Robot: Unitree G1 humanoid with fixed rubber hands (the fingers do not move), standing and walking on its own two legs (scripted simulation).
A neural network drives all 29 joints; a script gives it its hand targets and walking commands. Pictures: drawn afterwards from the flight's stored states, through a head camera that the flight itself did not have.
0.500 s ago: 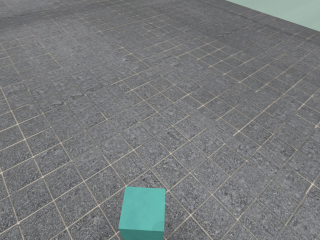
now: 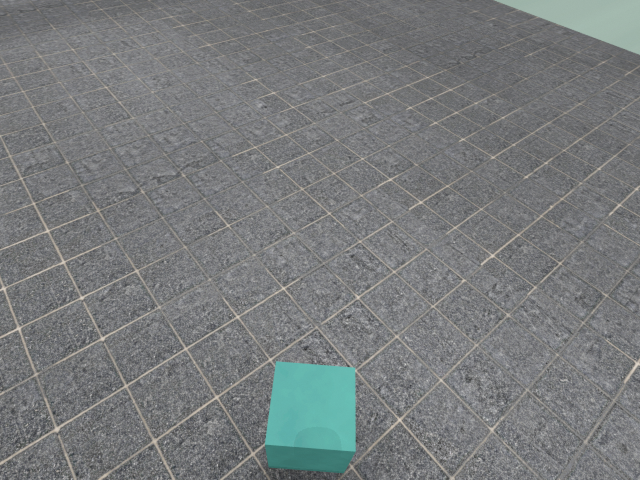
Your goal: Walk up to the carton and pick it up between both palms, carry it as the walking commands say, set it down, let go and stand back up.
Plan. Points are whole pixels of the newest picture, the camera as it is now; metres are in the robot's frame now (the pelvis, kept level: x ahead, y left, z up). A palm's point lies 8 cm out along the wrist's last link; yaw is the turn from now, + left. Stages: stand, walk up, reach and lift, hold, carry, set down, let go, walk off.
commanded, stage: walk up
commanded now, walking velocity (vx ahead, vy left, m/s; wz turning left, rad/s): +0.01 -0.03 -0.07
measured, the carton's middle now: (310, 418) +0.39 +0.00 -0.65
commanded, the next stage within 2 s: stand in 1.52 s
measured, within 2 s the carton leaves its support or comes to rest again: neither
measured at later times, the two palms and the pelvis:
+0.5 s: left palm out of the picture +0.01 +0.23 -0.15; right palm out of the picture -0.01 -0.18 -0.14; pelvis +0.01 +0.02 +0.01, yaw -3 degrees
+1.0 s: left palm out of the picture +0.01 +0.19 -0.14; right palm out of the picture -0.02 -0.21 -0.14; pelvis +0.02 -0.01 +0.01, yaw -5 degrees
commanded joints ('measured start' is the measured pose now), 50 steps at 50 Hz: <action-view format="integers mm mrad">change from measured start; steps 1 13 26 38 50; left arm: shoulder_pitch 45 35 -54 -19 67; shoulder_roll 30 29 63 26 26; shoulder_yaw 2 -23 17 -37 -33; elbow -52 -24 -105 -58 -23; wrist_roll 12 1 18 11 5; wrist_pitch -9 -51 -12 -60 -70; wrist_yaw -3 17 7 16 16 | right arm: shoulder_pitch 28 74 148 152 182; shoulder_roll -171 -87 -175 -58 -55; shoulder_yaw -33 -1 -41 6 0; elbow -56 24 -8 43 72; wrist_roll -3 18 -17 8 15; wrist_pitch -22 -21 -21 14 -12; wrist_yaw -34 -8 -45 -10 -17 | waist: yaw -28 -22 -56 -33 -28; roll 210 -27 171 -68 26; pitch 2 -6 52 66 55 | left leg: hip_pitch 61 139 57 164 135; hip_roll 312 104 393 86 128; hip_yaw -264 -87 -251 -26 -38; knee -252 -175 -266 -151 -216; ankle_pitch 285 323 247 113 171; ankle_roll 132 14 191 -20 -19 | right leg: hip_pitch -135 97 -186 -111 31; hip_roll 4 -52 -5 -104 -68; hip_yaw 34 44 26 142 65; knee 157 -310 303 -388 -327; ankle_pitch -20 420 -86 231 412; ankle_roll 3 -34 30 -56 -47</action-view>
